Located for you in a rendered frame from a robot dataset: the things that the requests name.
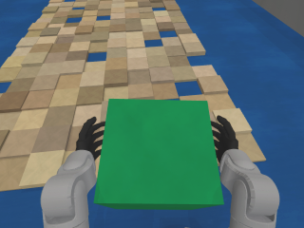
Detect right robot hand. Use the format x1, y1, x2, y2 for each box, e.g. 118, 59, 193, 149
210, 115, 238, 163

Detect carton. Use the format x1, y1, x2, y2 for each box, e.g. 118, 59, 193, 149
93, 99, 224, 210

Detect right robot forearm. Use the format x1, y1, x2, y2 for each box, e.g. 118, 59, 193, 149
219, 149, 280, 228

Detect left robot forearm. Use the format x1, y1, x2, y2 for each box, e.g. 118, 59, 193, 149
40, 149, 97, 228

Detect left robot hand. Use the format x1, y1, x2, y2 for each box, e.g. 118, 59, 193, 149
75, 116, 105, 161

